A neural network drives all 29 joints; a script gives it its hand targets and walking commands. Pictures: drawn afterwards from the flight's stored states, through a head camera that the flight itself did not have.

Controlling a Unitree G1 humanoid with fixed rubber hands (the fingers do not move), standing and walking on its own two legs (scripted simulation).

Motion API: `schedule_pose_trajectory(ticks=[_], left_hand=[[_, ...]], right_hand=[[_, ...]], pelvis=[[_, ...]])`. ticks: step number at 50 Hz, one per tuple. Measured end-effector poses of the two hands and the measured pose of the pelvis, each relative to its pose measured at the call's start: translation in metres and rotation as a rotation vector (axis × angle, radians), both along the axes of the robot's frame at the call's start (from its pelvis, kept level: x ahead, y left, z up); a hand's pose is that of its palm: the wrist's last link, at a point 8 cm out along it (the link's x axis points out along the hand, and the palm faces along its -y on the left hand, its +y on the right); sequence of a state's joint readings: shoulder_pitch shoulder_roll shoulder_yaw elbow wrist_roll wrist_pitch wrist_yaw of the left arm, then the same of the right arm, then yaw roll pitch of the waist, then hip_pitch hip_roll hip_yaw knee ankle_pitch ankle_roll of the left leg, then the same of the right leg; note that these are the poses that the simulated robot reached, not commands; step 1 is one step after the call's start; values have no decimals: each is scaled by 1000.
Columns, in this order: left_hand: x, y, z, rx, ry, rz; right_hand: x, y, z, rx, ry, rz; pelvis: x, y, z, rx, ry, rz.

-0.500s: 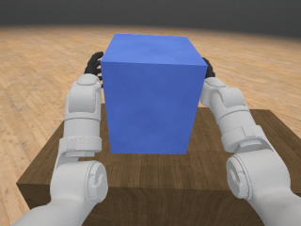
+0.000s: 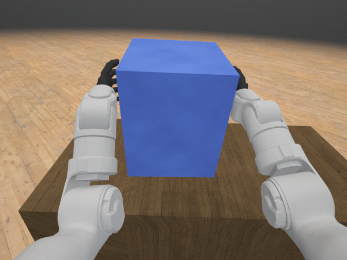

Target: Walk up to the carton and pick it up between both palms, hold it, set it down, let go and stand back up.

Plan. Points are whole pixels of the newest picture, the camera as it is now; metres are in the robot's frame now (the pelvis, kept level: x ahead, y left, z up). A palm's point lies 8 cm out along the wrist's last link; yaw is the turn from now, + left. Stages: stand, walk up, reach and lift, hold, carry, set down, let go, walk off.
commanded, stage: hold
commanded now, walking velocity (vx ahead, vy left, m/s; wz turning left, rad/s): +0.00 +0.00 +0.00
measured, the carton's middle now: (173, 106) +0.39 +0.02 +0.26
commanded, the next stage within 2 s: none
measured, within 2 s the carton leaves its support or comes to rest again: neither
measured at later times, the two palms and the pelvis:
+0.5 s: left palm (106, 92) +0.36 +0.16 +0.30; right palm (238, 97) +0.37 -0.13 +0.30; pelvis +0.00 +0.00 +0.00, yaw +0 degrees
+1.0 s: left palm (106, 92) +0.36 +0.16 +0.30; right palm (238, 97) +0.37 -0.13 +0.30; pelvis +0.00 +0.00 +0.00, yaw +0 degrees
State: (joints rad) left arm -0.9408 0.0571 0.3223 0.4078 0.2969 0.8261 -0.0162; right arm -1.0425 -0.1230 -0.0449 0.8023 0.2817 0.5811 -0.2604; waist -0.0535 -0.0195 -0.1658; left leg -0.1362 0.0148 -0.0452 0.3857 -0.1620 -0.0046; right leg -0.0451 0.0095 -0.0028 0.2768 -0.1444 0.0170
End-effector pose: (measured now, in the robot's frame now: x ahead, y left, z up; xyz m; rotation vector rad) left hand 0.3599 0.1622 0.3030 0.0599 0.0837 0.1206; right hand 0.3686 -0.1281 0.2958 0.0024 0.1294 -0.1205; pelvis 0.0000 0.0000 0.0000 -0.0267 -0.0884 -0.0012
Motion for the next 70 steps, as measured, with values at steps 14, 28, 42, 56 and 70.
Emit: schedule_pose_trajectory(ticks=[14, 28, 42, 56, 70], left_hand=[[0, 0, 0, 0, 0, 0], [0, 0, 0, 0, -1, 0], [-1, 0, 0, 0, 0, 0], [0, 0, 0, 0, 0, 0], [0, 0, 1, 0, -1, 0]], right_hand=[[0, 0, 0, 0, 0, 0], [0, 0, 0, 0, 0, 0], [-1, 0, 0, 0, 1, 0], [-1, 0, 0, 0, 1, 0], [-1, 0, 0, 0, 1, 0]], pelvis=[[0, 0, 0, 0, 0, 0], [0, 0, 0, 0, 0, 0], [0, 0, 0, 0, 0, 0], [0, 0, 0, 0, 0, 0], [0, 0, 0, 0, 0, 0]])
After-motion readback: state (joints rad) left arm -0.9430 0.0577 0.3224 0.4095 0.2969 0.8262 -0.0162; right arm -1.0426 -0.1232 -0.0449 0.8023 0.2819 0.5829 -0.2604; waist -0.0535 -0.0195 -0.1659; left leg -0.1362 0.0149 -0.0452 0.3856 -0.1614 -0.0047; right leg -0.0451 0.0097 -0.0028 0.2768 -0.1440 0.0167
